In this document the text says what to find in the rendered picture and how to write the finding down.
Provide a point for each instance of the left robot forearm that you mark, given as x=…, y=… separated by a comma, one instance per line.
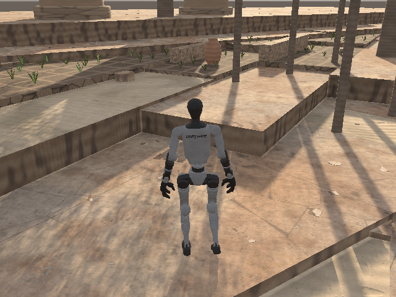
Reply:
x=167, y=170

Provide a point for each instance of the robot right hand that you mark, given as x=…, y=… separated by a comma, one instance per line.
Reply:
x=232, y=184

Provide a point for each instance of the robot right upper arm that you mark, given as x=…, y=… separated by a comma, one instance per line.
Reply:
x=216, y=131

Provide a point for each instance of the humanoid robot head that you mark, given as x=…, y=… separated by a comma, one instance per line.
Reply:
x=194, y=107

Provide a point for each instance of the right robot forearm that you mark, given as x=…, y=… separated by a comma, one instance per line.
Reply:
x=227, y=167

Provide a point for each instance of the robot left foot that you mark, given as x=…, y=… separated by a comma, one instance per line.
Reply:
x=186, y=250

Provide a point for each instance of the robot left upper arm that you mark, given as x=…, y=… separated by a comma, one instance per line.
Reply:
x=174, y=141

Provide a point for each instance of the robot left hand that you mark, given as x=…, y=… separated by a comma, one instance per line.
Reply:
x=164, y=189

